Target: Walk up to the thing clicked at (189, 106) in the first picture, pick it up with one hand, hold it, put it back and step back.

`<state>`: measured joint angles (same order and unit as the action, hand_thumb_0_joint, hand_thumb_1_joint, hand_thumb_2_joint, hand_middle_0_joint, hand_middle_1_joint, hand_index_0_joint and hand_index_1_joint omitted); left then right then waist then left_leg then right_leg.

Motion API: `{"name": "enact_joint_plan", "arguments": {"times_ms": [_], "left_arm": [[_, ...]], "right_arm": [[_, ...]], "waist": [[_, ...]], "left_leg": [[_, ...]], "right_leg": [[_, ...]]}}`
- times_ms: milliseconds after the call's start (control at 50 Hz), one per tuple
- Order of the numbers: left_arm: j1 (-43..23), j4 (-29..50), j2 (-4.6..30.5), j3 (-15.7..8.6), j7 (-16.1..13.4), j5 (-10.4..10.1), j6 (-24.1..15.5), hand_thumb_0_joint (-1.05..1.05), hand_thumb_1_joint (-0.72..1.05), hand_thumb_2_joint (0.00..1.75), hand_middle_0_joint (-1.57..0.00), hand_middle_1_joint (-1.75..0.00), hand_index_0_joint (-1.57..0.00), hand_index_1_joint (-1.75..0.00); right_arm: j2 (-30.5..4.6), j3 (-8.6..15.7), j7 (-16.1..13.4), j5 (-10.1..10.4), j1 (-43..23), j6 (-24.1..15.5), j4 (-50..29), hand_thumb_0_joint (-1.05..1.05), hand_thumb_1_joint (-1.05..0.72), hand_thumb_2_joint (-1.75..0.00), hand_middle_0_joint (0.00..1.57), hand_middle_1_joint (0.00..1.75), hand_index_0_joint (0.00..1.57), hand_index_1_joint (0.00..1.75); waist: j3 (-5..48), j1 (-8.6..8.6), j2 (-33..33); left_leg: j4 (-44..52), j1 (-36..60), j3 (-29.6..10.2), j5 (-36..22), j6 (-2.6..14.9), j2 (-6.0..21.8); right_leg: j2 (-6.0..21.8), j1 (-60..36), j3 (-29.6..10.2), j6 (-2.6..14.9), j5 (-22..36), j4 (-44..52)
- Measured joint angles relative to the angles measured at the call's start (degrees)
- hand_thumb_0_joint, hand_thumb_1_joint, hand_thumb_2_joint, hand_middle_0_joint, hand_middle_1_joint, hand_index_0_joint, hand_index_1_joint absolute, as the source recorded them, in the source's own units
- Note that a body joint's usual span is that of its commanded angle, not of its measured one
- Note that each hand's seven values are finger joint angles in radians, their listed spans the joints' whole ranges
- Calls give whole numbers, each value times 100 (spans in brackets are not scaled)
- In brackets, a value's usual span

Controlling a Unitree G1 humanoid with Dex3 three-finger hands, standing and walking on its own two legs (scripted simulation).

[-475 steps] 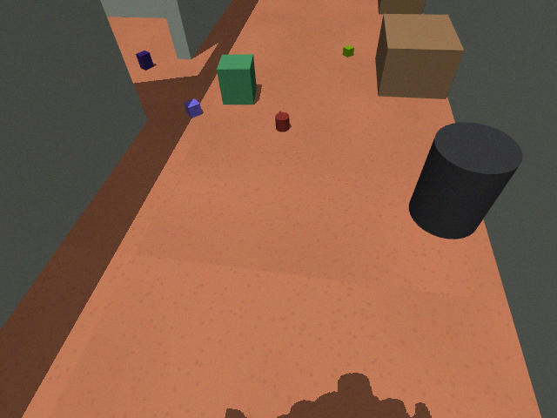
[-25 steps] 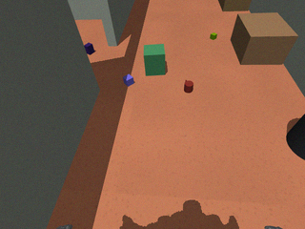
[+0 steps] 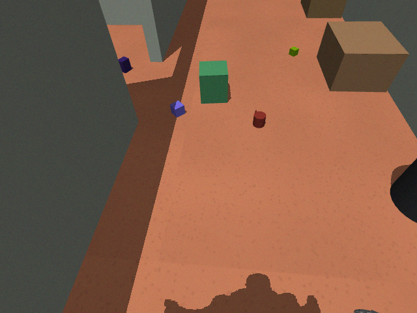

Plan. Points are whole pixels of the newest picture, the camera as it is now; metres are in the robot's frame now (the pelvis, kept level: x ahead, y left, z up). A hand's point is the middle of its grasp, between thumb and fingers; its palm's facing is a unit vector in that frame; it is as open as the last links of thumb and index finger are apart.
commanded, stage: stand
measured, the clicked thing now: (177, 109) +1.56 +0.24 -0.74
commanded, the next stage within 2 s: none
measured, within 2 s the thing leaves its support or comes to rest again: neither
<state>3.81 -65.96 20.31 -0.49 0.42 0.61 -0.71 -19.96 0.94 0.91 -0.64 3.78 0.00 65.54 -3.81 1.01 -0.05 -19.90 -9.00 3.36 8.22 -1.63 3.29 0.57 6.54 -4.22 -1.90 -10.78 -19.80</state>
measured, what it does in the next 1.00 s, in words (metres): stands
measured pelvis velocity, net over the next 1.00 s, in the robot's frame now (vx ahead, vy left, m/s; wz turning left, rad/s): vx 0.01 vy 0.00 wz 0.02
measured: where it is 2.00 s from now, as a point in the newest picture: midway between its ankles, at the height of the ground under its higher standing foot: outside the picture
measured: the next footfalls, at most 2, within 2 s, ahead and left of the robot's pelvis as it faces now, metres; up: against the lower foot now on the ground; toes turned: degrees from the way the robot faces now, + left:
none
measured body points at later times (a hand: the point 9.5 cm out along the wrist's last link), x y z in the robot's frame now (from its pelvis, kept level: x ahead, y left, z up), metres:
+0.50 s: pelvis +0.00 +0.01 +0.00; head +0.01 +0.01 +0.45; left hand +0.07 +0.31 -0.13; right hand +0.08 -0.29 -0.13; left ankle +0.03 +0.14 -0.75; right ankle +0.00 -0.14 -0.75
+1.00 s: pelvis +0.01 +0.00 +0.00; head +0.01 +0.01 +0.45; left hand +0.09 +0.31 -0.13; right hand +0.09 -0.30 -0.13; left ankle +0.03 +0.14 -0.75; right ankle +0.00 -0.14 -0.75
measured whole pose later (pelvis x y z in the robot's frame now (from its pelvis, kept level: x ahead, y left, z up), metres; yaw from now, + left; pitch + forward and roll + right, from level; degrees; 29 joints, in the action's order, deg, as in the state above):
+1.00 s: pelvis +0.01 +0.00 +0.00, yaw +1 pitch -3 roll +0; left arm 6.0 -64.2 20.3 -0.2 0.3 0.8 -0.5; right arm -20.0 1.0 0.8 -0.5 4.9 0.1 65.3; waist -2.9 0.7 0.0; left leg -19.8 -8.6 2.5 8.7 -1.2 2.3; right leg 1.5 5.5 -3.3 -2.3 -11.4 -19.3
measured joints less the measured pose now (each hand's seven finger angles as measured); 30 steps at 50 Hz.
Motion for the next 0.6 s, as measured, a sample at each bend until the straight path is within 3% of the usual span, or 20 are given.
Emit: {"name": "enact_joint_plan", "arguments": {"times_ms": [600], "left_arm": [[280, 103, 1, 21, -7, 18, 13, 0, 90, 90, -20, -30, -20, -30]], "right_arm": [[16, 30, 12, 12, 91, 18, 18, 1, -91, -90, 20, 30, 20, 30]], "waist": [[47, -34, 0]], "left_leg": [[-6, -23, -46, 11, 58, -93]], "right_leg": [[92, -14, 51, -53, -31, 8]]}}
